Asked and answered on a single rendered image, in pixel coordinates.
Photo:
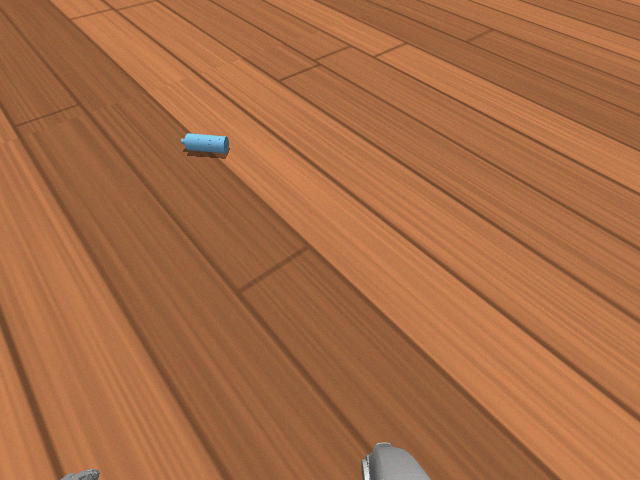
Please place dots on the bottle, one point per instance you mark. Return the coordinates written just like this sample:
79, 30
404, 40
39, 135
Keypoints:
206, 143

